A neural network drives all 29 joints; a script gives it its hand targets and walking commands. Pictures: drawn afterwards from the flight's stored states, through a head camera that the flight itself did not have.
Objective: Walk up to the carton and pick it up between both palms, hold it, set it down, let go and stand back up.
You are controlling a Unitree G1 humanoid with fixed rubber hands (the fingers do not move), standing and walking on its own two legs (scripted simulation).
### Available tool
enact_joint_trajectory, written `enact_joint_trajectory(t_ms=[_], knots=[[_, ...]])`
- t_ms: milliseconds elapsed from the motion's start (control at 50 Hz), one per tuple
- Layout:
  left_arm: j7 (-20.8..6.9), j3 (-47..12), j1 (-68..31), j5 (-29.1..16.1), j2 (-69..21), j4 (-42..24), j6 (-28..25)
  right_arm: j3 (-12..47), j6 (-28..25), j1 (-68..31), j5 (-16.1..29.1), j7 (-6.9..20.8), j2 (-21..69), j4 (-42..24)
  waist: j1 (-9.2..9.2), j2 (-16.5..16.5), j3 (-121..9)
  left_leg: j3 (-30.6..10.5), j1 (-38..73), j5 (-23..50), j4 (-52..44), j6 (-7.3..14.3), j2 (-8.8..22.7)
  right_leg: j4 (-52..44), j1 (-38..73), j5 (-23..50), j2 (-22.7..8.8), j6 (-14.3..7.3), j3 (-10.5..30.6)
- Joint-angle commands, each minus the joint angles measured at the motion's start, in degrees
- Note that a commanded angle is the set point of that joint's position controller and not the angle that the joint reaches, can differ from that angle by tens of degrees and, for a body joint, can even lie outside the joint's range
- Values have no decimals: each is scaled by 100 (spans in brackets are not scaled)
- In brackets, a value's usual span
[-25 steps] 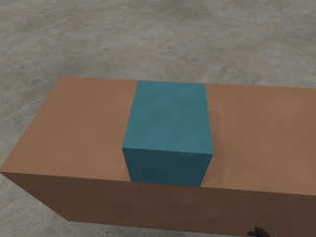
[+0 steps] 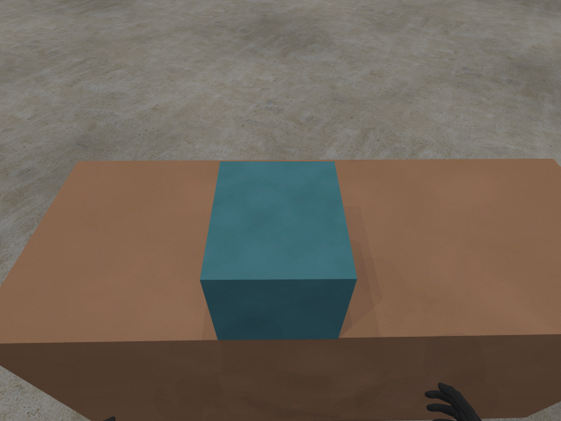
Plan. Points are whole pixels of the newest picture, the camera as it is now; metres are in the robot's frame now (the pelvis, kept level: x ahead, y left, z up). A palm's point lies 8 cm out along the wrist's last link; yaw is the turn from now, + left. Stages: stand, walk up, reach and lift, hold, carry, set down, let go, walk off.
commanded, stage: walk up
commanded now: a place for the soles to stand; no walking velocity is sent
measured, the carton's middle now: (277, 248) +0.43 +0.01 -0.02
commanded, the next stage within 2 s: reach and lift in 0.92 s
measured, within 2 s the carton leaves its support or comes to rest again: neither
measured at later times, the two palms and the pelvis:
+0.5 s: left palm out of the picture +0.14 +0.26 -0.08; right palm out of the picture +0.10 -0.27 -0.10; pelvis +0.01 +0.01 +0.00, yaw -4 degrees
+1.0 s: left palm out of the picture +0.16 +0.27 -0.09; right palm out of the picture +0.09 -0.27 -0.11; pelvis +0.02 +0.02 +0.00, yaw -3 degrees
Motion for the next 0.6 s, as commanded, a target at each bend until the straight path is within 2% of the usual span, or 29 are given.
enact_joint_trajectory(t_ms=[0,60,80,120,260,460,520,580], knots=[[37,305,66,15,930,-534,-116,-234,-66,-46,-7,-32,-744,-472,-80,25,-177,-584,-65,16,-782,346,525,-756,-39,328,-481,-344,823],[42,312,37,24,960,-561,-124,-246,-68,14,-15,-42,-739,-481,-111,-171,-250,-525,120,-27,-646,298,416,-945,-179,176,-547,-405,1103],[42,291,113,38,886,-529,-120,-235,-85,138,-53,-39,-680,-468,-126,-204,-380,-527,195,-354,-757,301,412,-1014,-146,-263,-508,-413,1110],[45,288,63,53,860,-556,-108,-246,-112,96,-62,-45,-720,-473,-98,-196,-206,-579,99,-411,-897,332,480,-991,-211,-399,-421,-369,1031],[44,295,128,46,843,-580,-121,-270,-139,207,-61,-60,-834,-405,-48,-109,-291,-435,63,101,-917,393,651,-520,119,576,-281,-350,782],[98,306,77,49,938,-595,-66,-295,-51,499,-56,-61,-801,-410,-127,-190,-249,-297,353,260,-612,329,478,-624,-137,717,-334,-459,1184],[102,297,37,49,912,-591,-56,-313,-57,529,-62,-64,-843,-419,-132,-125,-267,-305,389,383,-673,374,568,-454,-108,903,-248,-425,1031],[94,290,17,39,863,-590,-49,-336,-49,505,-67,-67,-919,-436,-118,40,-278,-298,331,571,-771,470,765,-110,5,1200,-121,-365,701]])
